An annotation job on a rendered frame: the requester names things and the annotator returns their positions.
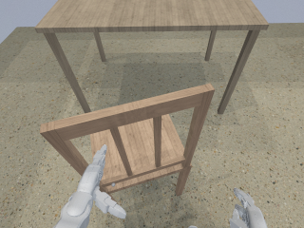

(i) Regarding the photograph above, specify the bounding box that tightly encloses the table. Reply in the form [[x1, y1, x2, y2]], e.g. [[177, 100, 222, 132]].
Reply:
[[34, 0, 269, 115]]

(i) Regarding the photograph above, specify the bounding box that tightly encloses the left robot hand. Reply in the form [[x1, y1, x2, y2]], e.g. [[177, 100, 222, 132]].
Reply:
[[76, 144, 126, 219]]

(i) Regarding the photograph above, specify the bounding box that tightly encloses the right robot hand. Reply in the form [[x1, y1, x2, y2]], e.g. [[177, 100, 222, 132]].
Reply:
[[229, 188, 268, 228]]

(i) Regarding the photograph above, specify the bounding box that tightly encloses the chair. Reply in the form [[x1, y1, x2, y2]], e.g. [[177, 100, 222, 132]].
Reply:
[[40, 84, 215, 205]]

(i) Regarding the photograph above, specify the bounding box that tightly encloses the left robot forearm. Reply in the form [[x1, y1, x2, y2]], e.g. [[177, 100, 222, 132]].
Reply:
[[53, 191, 93, 228]]

